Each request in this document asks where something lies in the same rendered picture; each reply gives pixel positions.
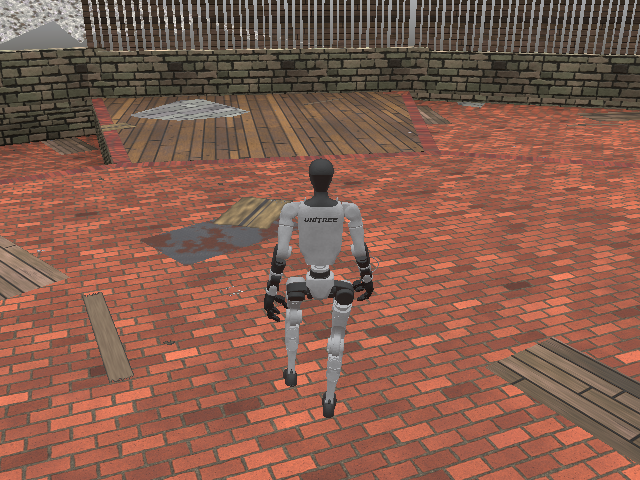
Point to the right robot upper arm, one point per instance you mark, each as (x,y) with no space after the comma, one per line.
(352,213)

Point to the right robot forearm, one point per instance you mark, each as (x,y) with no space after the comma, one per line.
(364,266)

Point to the right robot thigh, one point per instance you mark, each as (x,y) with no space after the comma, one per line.
(342,303)

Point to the left robot hand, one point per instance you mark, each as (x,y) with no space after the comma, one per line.
(269,306)

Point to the humanoid robot torso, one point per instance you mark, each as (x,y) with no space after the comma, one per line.
(320,240)

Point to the right robot hand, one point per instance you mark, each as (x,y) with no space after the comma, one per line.
(358,286)

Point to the left robot upper arm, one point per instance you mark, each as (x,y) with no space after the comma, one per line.
(288,212)

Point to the left robot forearm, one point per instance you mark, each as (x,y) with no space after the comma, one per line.
(276,273)

